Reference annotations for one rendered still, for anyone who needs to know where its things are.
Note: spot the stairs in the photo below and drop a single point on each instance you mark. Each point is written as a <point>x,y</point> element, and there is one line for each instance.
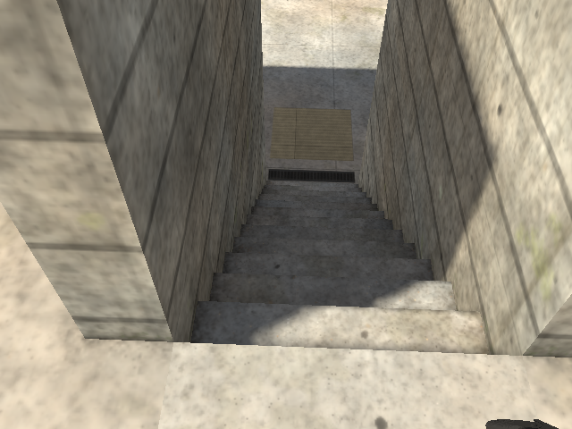
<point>318,266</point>

